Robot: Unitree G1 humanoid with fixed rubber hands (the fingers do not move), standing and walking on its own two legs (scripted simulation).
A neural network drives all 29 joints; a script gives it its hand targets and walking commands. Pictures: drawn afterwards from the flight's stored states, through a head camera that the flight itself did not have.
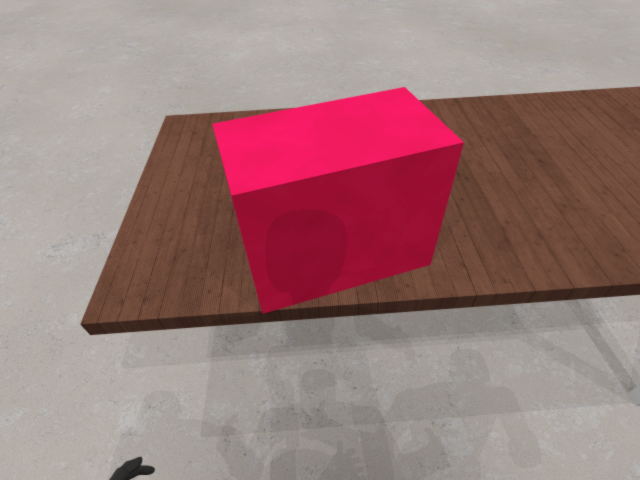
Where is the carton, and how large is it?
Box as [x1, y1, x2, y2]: [212, 87, 463, 313]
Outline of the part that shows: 404,87 212,124 262,313 430,264 463,142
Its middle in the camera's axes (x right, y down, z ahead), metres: +0.02 -0.06 +0.59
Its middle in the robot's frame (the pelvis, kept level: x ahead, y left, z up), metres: +0.51 +0.01 +0.08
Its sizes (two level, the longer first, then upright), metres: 0.291 0.162 0.238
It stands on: a table, 0.69 m high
